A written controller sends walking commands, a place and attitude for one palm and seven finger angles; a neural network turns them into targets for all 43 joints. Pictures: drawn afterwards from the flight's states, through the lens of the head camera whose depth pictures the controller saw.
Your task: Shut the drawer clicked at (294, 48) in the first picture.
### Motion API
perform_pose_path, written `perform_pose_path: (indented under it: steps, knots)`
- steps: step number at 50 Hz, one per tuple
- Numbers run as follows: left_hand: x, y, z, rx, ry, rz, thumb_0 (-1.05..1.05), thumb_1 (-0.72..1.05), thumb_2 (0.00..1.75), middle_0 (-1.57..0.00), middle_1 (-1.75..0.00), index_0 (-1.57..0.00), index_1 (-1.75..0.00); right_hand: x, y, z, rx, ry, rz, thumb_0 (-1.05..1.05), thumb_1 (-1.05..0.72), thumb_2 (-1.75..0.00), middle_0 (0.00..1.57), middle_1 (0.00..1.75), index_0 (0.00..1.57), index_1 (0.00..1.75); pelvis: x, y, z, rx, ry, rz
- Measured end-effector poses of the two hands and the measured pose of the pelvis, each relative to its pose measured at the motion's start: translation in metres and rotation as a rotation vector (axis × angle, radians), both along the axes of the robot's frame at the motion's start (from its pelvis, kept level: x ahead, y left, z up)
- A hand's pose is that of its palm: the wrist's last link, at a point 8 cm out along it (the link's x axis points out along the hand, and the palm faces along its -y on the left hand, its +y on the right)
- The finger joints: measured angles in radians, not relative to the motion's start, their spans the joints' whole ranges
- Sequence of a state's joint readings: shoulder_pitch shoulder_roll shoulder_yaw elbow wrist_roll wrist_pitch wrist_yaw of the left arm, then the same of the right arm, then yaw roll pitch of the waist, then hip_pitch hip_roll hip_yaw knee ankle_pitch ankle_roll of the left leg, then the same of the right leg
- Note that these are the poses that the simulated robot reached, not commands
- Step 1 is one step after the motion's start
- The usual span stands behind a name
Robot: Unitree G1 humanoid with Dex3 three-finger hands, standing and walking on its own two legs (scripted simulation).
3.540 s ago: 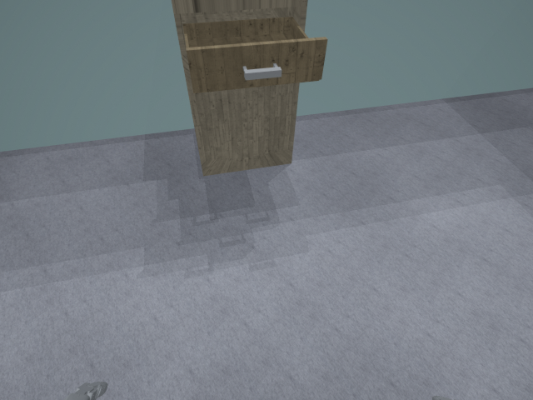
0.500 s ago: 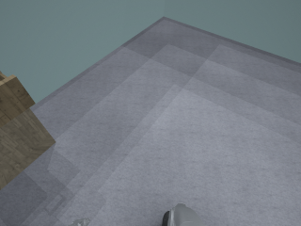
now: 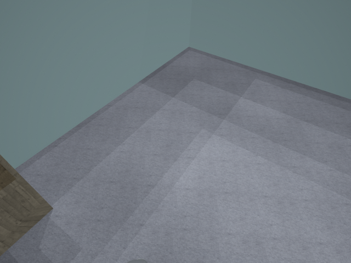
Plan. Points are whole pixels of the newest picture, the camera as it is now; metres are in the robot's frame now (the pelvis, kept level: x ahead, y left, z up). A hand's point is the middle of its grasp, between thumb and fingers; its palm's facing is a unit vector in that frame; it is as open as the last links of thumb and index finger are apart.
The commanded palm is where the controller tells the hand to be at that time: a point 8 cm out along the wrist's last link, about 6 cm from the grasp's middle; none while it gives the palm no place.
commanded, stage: turn to face it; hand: left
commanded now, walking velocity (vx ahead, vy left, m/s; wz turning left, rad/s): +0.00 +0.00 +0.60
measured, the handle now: out of the picture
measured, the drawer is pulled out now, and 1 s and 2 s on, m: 0.30 0.30 0.30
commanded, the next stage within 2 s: take the last steps up to it in 1.58 s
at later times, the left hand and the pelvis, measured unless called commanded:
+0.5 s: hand out of the picture +0.08 +0.23 -0.16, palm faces +0.27 -0.92 -0.27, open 7.3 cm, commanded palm none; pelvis +0.03 -0.01 +0.00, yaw +15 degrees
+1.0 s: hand out of the picture -0.05 +0.13 -0.15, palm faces +0.58 -0.77 -0.29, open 7.3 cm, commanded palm none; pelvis +0.03 -0.06 +0.00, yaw +35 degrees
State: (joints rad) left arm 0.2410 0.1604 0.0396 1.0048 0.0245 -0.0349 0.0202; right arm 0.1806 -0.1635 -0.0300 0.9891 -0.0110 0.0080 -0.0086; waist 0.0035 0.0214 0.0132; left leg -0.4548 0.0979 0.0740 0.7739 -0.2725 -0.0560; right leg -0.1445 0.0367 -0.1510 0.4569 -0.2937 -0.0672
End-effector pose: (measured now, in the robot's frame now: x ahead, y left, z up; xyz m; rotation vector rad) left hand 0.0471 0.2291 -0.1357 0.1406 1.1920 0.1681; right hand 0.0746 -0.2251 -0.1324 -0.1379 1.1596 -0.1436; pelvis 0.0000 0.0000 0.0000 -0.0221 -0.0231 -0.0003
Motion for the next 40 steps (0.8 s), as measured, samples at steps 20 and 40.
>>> perform_pose_path:
  steps: [20,40]
  knots:
    - [-0.005,0.053,0.004,0.046,0.08,0.205,0.0,0.91,0.89,-0.2,-0.29,-0.2,-0.3,0.037,0.011,0.007,-0.064,0.135,0.147,0.01,-0.91,-0.89,0.21,0.3,0.21,0.3,0.031,0.016,0.005,-0.007,0.051,0.193]
    - [-0.032,-0.043,0.039,0.112,-0.042,0.399,0.0,0.91,0.89,-0.2,-0.3,-0.21,-0.3,0.13,-0.061,-0.006,-0.035,0.081,0.387,0.01,-0.91,-0.89,0.2,0.3,0.2,0.3,0.039,-0.065,0.008,0.077,0.03,0.47]
